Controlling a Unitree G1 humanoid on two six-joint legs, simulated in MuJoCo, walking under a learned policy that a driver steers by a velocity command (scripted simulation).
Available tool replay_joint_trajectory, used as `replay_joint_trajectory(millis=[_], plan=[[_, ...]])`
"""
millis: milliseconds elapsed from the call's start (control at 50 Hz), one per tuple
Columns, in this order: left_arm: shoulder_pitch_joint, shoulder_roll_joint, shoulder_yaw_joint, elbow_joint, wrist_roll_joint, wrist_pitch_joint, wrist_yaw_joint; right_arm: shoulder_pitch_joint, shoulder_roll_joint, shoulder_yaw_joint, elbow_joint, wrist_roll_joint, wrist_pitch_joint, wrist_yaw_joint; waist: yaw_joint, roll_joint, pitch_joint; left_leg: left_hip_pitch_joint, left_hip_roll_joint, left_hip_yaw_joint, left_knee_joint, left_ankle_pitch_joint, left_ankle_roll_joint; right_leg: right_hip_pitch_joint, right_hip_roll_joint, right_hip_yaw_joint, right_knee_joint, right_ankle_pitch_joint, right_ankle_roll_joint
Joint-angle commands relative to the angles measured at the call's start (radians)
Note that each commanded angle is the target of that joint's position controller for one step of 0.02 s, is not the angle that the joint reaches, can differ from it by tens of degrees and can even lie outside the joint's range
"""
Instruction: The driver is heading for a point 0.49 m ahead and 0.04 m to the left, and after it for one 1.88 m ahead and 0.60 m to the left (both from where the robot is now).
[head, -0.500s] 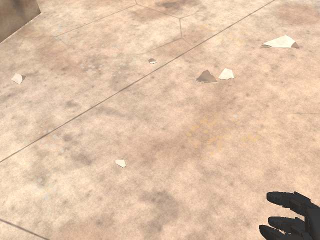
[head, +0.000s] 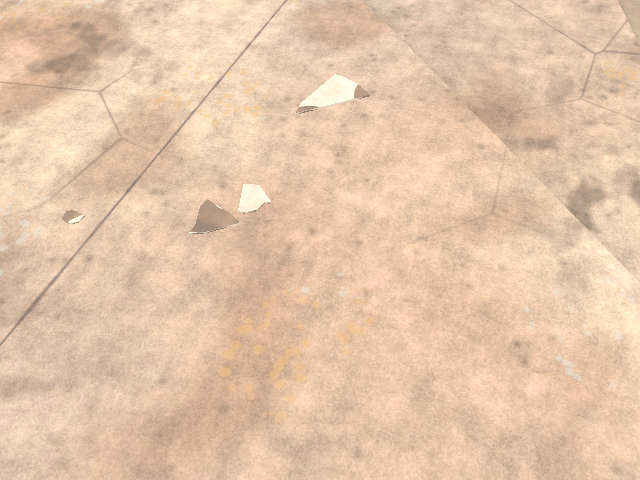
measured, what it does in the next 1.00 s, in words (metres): walks ahead: right foot, then left foot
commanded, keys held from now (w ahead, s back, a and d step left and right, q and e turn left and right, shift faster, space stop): w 0.28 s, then w+q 0.24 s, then q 0.48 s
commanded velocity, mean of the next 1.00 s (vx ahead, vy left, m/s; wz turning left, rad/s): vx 0.36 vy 0.00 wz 0.16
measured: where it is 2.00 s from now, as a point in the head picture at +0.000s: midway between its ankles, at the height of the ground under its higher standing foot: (364, 449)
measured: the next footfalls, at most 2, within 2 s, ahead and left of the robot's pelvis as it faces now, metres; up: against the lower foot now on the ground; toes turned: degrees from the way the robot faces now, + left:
right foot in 0.24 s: +0.29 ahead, -0.17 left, +0.00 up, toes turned -8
left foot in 0.74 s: +0.58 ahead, +0.04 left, +0.00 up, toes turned +8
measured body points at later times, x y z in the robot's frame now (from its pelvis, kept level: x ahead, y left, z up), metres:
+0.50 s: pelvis +0.27 -0.08 +0.00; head +0.29 -0.10 +0.45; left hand +0.35 +0.19 -0.10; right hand +0.39 -0.36 -0.12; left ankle +0.36 +0.10 -0.66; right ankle +0.25 -0.16 -0.74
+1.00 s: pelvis +0.47 -0.05 -0.01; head +0.52 -0.02 +0.44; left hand +0.57 +0.26 -0.12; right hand +0.68 -0.29 -0.11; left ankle +0.54 +0.03 -0.74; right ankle +0.54 -0.22 -0.68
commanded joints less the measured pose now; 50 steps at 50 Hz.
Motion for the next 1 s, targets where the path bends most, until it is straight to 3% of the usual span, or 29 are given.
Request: replay_joint_trajectory(millis=[20, 80, 160, 200, 220, 240, 260, 280, 300, 320, 340, 360, 380, 460, 520, 580, 660, 700, 720, 740, 760, 780, 800, 820, 840, 860, 880, 940, 1000], plan=[[0.019, 0.011, -0.012, -0.054, 0.004, -0.010, -0.017, -0.093, -0.144, -0.025, -0.084, 0.004, -0.016, -0.006, 0.042, 0.074, -0.027, 0.017, 0.297, -0.164, -0.188, 0.122, 0.166, -0.005, -0.038, 0.036, -0.137, 0.155, 0.004], [-0.085, -0.005, -0.028, -0.077, 0.006, -0.024, -0.034, -0.036, -0.164, -0.024, -0.069, 0.012, -0.002, -0.003, 0.001, 0.062, 0.000, 0.037, 0.275, -0.084, -0.181, 0.145, 0.147, 0.048, 0.000, -0.029, -0.307, 0.221, 0.000], [-0.182, 0.014, -0.032, -0.117, 0.006, -0.029, -0.051, 0.032, -0.204, -0.030, -0.037, 0.034, 0.025, -0.002, -0.015, 0.089, 0.031, 0.157, 0.325, -0.079, -0.135, 0.181, 0.132, 0.051, 0.034, -0.068, -0.436, 0.120, -0.025], [-0.137, 0.046, -0.018, -0.115, 0.014, -0.031, -0.055, 0.026, -0.226, -0.032, -0.029, 0.044, 0.040, -0.007, 0.035, 0.119, -0.011, 0.199, 0.334, -0.055, -0.024, 0.423, 0.112, 0.156, 0.080, -0.108, -0.491, 0.046, -0.058], [-0.018, 0.077, 0.002, -0.080, 0.018, -0.031, -0.053, 0.009, -0.224, -0.027, -0.026, 0.047, 0.047, -0.010, 0.111, 0.115, -0.087, 0.171, 0.305, -0.008, 0.132, 0.583, 0.086, 0.342, 0.122, -0.141, -0.553, 0.096, -0.084], [0.151, 0.139, 0.035, -0.024, 0.018, -0.028, -0.043, 0.022, -0.186, -0.010, -0.031, 0.035, 0.047, -0.015, 0.181, 0.099, -0.192, 0.051, 0.256, 0.029, 0.343, 0.579, 0.049, 0.612, 0.141, -0.124, -0.541, 0.140, -0.111], [0.302, 0.239, 0.061, 0.001, 0.025, -0.021, -0.023, 0.033, -0.107, 0.020, -0.072, -0.002, 0.039, -0.014, 0.212, -0.078, -0.317, -0.270, 0.177, 0.057, 0.715, 0.178, -0.015, 0.940, -0.091, 0.220, -0.536, 0.150, -0.203], [0.291, 0.275, 0.053, -0.005, 0.024, -0.028, -0.028, 0.091, -0.052, 0.041, -0.082, 0.007, 0.013, -0.005, 0.144, -0.208, -0.439, -0.519, 0.035, -0.114, 0.965, -0.448, -0.042, 1.068, -0.266, 0.671, -0.697, 0.039, -0.339], [0.267, 0.176, 0.026, -0.007, 0.026, -0.038, -0.036, 0.004, -0.141, 0.017, -0.081, 0.051, 0.001, 0.003, 0.185, -0.085, -0.362, -0.631, 0.080, -0.216, 1.052, -0.417, -0.031, 1.015, -0.259, 0.590, -0.735, 0.017, -0.304], [0.215, 0.137, 0.014, -0.002, 0.026, -0.046, -0.037, -0.048, -0.147, 0.016, -0.099, 0.066, -0.003, 0.005, 0.167, -0.077, -0.234, -0.667, 0.120, -0.205, 1.029, -0.328, -0.015, 0.884, -0.224, 0.415, -0.742, 0.086, -0.267], [0.147, 0.101, 0.004, -0.003, 0.024, -0.051, -0.038, -0.060, -0.135, 0.016, -0.092, 0.050, 0.000, -0.001, 0.128, -0.023, -0.175, -0.623, 0.162, -0.206, 0.966, -0.242, -0.014, 0.753, -0.179, 0.304, -0.759, 0.136, -0.235], [0.097, 0.069, -0.005, -0.004, 0.029, -0.057, -0.040, -0.051, -0.134, 0.011, -0.084, 0.036, 0.011, -0.002, 0.094, -0.039, -0.127, -0.566, 0.187, -0.219, 0.910, -0.178, -0.019, 0.646, -0.147, 0.223, -0.797, 0.178, -0.215], [0.069, 0.050, -0.009, -0.002, 0.036, -0.065, -0.039, -0.017, -0.123, 0.010, -0.072, 0.037, 0.028, -0.001, 0.064, -0.057, -0.118, -0.502, 0.200, -0.234, 0.891, -0.129, -0.025, 0.580, -0.131, 0.170, -0.839, 0.178, -0.203], [0.077, 0.062, 0.000, 0.037, 0.051, -0.099, -0.024, -0.036, -0.083, 0.013, -0.077, 0.036, 0.064, -0.009, 0.048, -0.018, -0.055, -0.535, 0.177, -0.273, 0.792, 0.013, -0.055, 0.528, -0.122, 0.016, -0.924, 0.282, -0.197], [0.096, 0.068, 0.000, 0.061, 0.050, -0.100, -0.009, -0.093, -0.068, 0.015, -0.098, 0.029, 0.058, -0.001, 0.065, -0.015, -0.026, -0.565, 0.150, -0.276, 0.615, 0.180, -0.058, 0.563, -0.100, -0.089, -0.938, 0.309, -0.164], [0.089, 0.088, 0.001, 0.073, 0.047, -0.091, 0.008, -0.194, -0.031, 0.033, -0.138, 0.009, 0.049, 0.019, 0.095, -0.008, 0.017, -0.480, 0.118, -0.177, 0.410, 0.303, -0.051, 0.539, -0.077, -0.203, -0.909, 0.493, -0.129], [0.120, 0.127, 0.013, 0.097, 0.025, -0.054, 0.028, -0.232, -0.049, 0.028, -0.196, 0.009, 0.050, 0.054, 0.103, -0.033, -0.014, -0.466, 0.080, -0.118, 0.318, 0.202, -0.019, 0.677, -0.123, -0.228, -0.771, 0.697, -0.108], [0.091, 0.150, 0.021, 0.084, 0.014, -0.032, 0.042, -0.160, -0.091, 0.009, -0.200, 0.008, 0.053, 0.066, 0.057, -0.062, -0.068, -0.387, 0.030, -0.079, 0.305, 0.090, 0.016, 0.723, -0.131, -0.229, -0.630, 0.893, -0.084], [0.076, 0.155, 0.023, 0.077, 0.012, -0.021, 0.047, -0.070, -0.126, -0.008, -0.185, 0.010, 0.053, 0.065, 0.012, -0.056, -0.116, -0.288, -0.004, -0.067, 0.270, 0.078, 0.040, 0.719, -0.115, -0.234, -0.498, 0.932, -0.063], [0.066, 0.143, 0.017, 0.070, 0.009, -0.017, 0.048, 0.043, -0.172, -0.032, -0.161, 0.009, 0.050, 0.052, -0.050, -0.016, -0.173, -0.122, -0.030, -0.080, 0.167, 0.206, 0.072, 0.662, -0.062, -0.255, -0.295, 0.833, -0.021], [0.122, 0.081, -0.005, 0.050, 0.045, -0.027, 0.040, 0.089, -0.263, -0.052, -0.167, 0.004, 0.054, 0.025, -0.035, 0.162, -0.268, 0.148, 0.147, -0.316, 0.215, 0.659, 0.141, 0.424, 0.016, -0.255, 0.013, 0.318, 0.045], [0.255, -0.007, -0.035, 0.027, 0.062, -0.042, 0.020, 0.022, -0.319, -0.052, -0.213, -0.017, 0.057, 0.016, 0.079, 0.328, -0.432, 0.460, 0.420, -0.808, 0.218, 0.918, 0.413, 0.063, 0.226, -0.110, 0.403, -0.476, 0.116], [0.203, 0.096, -0.020, 0.042, 0.037, -0.057, 0.001, 0.030, -0.257, -0.041, -0.241, -0.010, 0.069, 0.021, -0.010, 0.164, -0.547, 0.443, 0.400, -0.797, 0.146, 0.733, 0.409, 0.037, 0.175, 0.078, 0.452, -0.427, 0.089], [0.104, 0.116, -0.015, 0.010, 0.008, -0.054, -0.001, -0.036, -0.204, -0.028, -0.259, 0.001, 0.073, 0.019, -0.006, 0.114, -0.422, 0.336, 0.351, -0.670, 0.123, 0.568, 0.356, -0.007, 0.136, 0.064, 0.411, -0.345, 0.070], [0.065, 0.104, -0.015, 0.010, 0.020, -0.043, 0.013, -0.084, -0.165, -0.018, -0.258, 0.019, 0.080, 0.015, 0.026, 0.019, -0.279, 0.170, 0.293, -0.580, 0.087, 0.448, 0.297, -0.021, 0.097, 0.042, 0.313, -0.281, 0.071], [0.050, 0.113, -0.009, 0.010, 0.035, -0.025, 0.028, -0.115, -0.137, -0.009, -0.264, 0.025, 0.087, 0.006, 0.048, 0.031, -0.217, 0.039, 0.261, -0.538, 0.058, 0.358, 0.268, 0.015, 0.072, 0.040, 0.233, -0.239, 0.073], [0.061, 0.113, -0.006, 0.005, 0.037, -0.008, 0.031, -0.126, -0.138, -0.009, -0.270, 0.014, 0.093, 0.002, 0.073, 0.066, -0.183, -0.068, 0.229, -0.522, 0.028, 0.295, 0.253, 0.082, 0.069, 0.038, 0.177, -0.213, 0.072], [0.090, 0.065, -0.017, 0.005, 0.044, 0.004, 0.041, -0.133, -0.173, -0.024, -0.286, -0.002, 0.099, -0.010, 0.093, 0.116, -0.185, -0.159, 0.185, -0.476, 0.024, 0.370, 0.243, 0.146, 0.096, 0.012, 0.015, -0.177, 0.093], [0.063, 0.058, -0.022, 0.002, 0.045, 0.008, 0.046, -0.130, -0.193, -0.034, -0.299, 0.011, 0.117, -0.032, 0.078, 0.126, -0.233, -0.143, 0.169, -0.490, 0.042, 0.250, 0.216, 0.155, 0.108, 0.028, -0.099, -0.094, 0.115]])
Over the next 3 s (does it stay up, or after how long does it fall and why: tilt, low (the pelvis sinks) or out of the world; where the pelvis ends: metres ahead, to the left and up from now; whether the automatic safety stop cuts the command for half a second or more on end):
stays up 0.53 -0.08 0.00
